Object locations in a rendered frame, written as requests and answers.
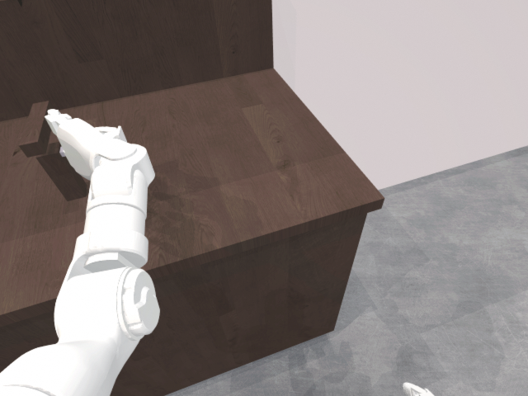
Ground left robot upper arm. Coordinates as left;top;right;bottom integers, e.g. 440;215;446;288
0;266;160;396

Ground left robot hand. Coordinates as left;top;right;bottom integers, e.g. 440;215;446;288
45;109;127;181

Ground robot left forearm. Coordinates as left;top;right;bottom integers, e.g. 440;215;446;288
54;139;155;337

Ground counter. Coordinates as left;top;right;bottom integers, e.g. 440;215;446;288
0;0;384;396

